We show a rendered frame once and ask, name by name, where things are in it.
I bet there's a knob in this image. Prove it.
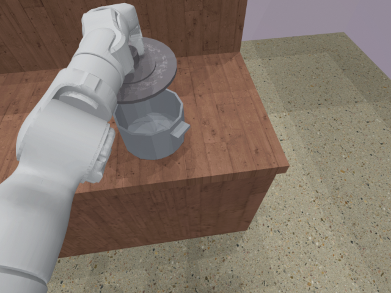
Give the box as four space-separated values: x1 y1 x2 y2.
129 45 139 66

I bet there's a robot left forearm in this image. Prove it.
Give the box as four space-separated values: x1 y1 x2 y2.
16 6 134 161

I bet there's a lid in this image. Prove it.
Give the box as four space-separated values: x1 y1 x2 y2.
117 37 177 104

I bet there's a table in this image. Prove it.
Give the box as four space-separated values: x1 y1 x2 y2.
0 0 290 258

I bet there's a pot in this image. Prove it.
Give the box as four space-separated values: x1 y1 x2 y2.
113 89 191 160

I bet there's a left robot hand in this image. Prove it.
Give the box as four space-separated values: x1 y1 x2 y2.
87 3 145 74

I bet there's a robot left upper arm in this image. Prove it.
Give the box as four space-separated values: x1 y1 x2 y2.
0 98 115 293

